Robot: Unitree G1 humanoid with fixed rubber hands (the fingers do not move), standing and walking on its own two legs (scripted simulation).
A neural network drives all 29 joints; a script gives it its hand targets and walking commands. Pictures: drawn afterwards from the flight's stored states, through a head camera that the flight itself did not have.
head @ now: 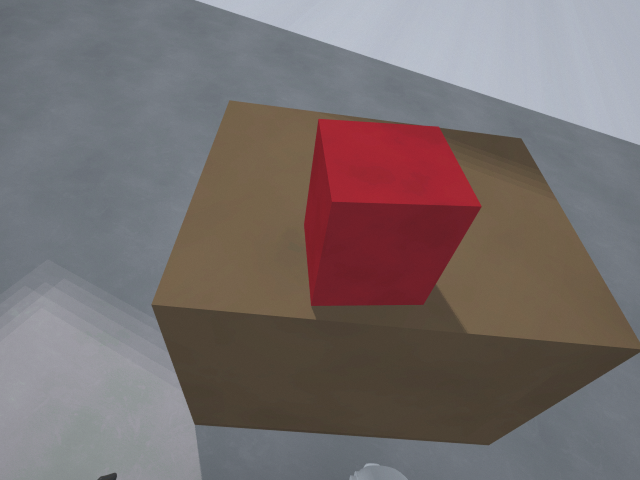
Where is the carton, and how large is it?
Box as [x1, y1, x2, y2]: [304, 119, 481, 305]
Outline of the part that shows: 318,119 304,221 311,305 423,304 481,206 441,131 436,126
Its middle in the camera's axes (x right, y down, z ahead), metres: +0.10 -0.03 +0.67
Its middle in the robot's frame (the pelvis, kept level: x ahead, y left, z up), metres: +0.54 -0.07 +0.01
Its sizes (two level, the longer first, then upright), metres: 0.210 0.200 0.250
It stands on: a pedestal, 0.64 m high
